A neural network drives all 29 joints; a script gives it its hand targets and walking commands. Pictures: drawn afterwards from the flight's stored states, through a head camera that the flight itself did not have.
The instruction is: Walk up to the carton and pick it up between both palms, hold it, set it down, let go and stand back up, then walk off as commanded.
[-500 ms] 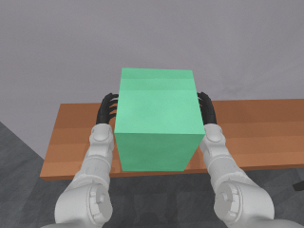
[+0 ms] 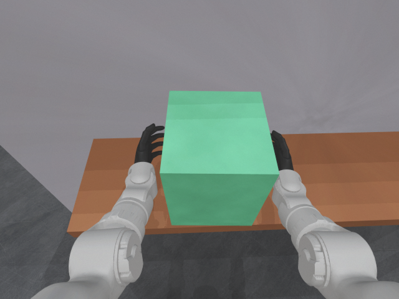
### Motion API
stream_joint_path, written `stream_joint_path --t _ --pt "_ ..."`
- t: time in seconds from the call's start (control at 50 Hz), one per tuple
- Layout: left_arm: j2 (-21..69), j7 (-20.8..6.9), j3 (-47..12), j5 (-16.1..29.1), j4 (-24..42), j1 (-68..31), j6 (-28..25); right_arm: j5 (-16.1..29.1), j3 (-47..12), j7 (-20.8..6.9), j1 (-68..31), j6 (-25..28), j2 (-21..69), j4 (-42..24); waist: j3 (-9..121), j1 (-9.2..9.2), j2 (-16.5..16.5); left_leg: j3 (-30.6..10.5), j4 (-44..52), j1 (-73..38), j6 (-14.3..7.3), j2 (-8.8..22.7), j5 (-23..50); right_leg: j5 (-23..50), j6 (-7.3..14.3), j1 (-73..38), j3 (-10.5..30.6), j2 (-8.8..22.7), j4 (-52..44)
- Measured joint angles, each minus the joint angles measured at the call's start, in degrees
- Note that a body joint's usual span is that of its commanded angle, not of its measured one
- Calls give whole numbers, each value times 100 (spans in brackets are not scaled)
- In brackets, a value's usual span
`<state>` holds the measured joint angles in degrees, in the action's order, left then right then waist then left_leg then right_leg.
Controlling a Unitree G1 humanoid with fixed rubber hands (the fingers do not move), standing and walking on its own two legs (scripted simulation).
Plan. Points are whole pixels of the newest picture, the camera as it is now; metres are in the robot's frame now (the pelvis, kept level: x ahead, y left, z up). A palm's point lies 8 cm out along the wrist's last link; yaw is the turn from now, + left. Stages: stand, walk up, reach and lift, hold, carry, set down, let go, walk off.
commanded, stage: set down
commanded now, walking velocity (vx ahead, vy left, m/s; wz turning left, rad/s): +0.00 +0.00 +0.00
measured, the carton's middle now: (213, 162) +0.40 -0.01 +0.00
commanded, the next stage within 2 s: none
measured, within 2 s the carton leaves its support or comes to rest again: neither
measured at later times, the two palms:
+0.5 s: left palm (129, 200) +0.30 +0.16 +0.01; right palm (299, 196) +0.30 -0.19 +0.02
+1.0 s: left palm (119, 239) +0.23 +0.18 -0.01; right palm (315, 233) +0.24 -0.21 +0.00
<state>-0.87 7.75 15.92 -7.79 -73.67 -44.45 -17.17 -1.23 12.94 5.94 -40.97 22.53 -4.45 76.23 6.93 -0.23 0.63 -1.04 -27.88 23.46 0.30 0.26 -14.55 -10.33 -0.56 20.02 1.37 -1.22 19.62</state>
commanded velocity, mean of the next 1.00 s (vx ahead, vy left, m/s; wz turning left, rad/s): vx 0.00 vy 0.00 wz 0.00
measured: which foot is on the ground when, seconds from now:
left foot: down 0.00-1.00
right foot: down 0.00-1.00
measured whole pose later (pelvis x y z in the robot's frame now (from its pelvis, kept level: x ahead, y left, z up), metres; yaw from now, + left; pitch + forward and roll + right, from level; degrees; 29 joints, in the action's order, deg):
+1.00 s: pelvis -0.06 -0.01 +0.00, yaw +0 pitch +4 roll -2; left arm -3.9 5.1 5.2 0.7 -46.0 -11.8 -21.3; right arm 7.5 3.0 2.7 -15.0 22.8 -7.4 53.3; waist 3.8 -0.1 -0.7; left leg -1.0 -29.4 21.5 -0.3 0.6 -12.0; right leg -8.5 -0.6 19.3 1.3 -1.7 23.6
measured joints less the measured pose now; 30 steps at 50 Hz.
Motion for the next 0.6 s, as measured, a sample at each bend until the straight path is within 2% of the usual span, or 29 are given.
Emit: stream_joint_path --t 0.26,0.38,0.5,0.6 --pt "-30 -153 -47 105 59 578 -207 637 -865 1 92 172 -287 2 -70 12 10 0 -33 -21 -12 33 117 120 -4 1 -8 -33 74" --pt "-101 -156 -265 385 329 1102 -411 797 -932 -17 408 196 -296 3 -91 12 1 0 -58 -32 -65 38 166 185 -4 0 -10 -41 118" --pt "-259 -150 -696 772 496 1195 -515 850 -933 -115 627 108 -296 -152 -86 11 -1 1 -146 -53 -66 38 190 191 -4 0 -12 -43 250" --pt "-301 -154 -839 851 573 1270 -517 877 -955 -171 808 25 -296 -376 -85 12 -63 2 -155 -90 -66 38 229 191 -4 0 -12 -44 337"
